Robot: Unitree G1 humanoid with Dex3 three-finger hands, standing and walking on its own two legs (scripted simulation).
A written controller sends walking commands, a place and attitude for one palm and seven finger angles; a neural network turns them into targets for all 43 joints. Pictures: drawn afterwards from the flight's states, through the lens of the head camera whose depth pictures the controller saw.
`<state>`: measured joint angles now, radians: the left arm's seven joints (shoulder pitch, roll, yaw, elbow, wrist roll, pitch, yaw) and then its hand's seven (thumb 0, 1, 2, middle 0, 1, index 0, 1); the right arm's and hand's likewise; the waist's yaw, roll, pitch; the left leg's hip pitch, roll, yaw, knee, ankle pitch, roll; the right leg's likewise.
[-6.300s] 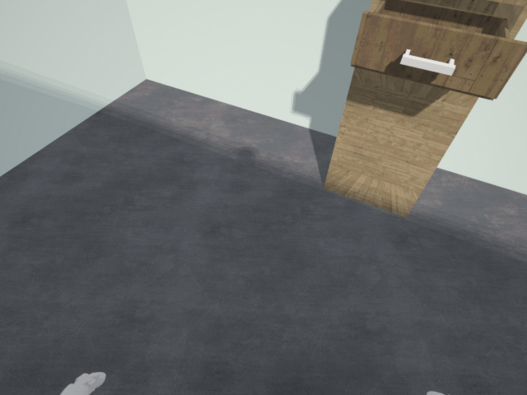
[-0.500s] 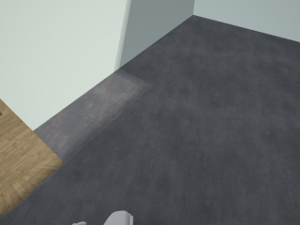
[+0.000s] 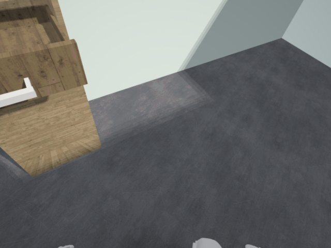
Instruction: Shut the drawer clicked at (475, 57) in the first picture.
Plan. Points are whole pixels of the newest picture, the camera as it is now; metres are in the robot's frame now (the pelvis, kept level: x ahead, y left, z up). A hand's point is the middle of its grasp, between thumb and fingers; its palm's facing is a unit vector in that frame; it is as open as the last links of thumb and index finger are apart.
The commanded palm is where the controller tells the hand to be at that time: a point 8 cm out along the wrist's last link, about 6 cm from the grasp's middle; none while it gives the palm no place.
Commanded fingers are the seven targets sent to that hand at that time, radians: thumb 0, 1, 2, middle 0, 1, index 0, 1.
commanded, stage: turn to face it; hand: left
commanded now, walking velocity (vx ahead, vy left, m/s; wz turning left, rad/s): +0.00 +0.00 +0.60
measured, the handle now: (3, 94) +0.40 +0.42 +0.11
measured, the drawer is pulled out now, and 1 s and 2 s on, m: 0.28 0.28 0.28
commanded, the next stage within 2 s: take the last steps up to it in 0.92 s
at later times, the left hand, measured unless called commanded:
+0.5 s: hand out of the picture +0.04 +0.16 -0.14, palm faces +0.29 -0.91 -0.29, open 7.4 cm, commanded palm none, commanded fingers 0.00 0.90 0.90 -0.20 -0.30 -0.20 -0.30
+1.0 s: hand out of the picture -0.10 +0.22 -0.18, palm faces +0.54 -0.81 -0.24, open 7.4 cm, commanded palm none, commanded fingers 0.00 0.90 0.90 -0.20 -0.30 -0.20 -0.30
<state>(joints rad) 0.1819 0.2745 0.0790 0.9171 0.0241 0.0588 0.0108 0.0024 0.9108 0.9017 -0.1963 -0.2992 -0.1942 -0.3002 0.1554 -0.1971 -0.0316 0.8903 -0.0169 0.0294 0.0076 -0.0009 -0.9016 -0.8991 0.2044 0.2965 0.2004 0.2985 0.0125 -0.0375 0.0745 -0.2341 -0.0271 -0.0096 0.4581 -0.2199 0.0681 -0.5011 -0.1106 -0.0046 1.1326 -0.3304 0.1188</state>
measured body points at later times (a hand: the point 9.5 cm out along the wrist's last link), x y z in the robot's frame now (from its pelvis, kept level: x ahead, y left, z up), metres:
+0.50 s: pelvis -0.01 -0.05 +0.00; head +0.02 -0.08 +0.44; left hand +0.03 +0.21 -0.12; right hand +0.09 -0.31 -0.17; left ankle -0.07 +0.09 -0.65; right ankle +0.00 -0.16 -0.74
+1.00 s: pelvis -0.03 +0.01 +0.00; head -0.02 +0.05 +0.45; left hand -0.13 +0.26 -0.16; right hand +0.19 -0.14 -0.13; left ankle -0.08 +0.08 -0.74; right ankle +0.03 -0.14 -0.67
